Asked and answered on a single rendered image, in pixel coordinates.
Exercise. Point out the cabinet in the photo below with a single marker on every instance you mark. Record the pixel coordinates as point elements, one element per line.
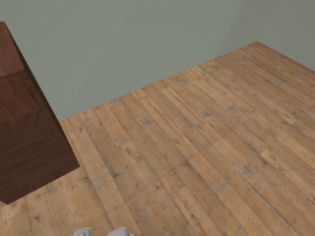
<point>34,150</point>

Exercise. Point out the drawer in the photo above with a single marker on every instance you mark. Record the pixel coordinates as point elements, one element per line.
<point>15,97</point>

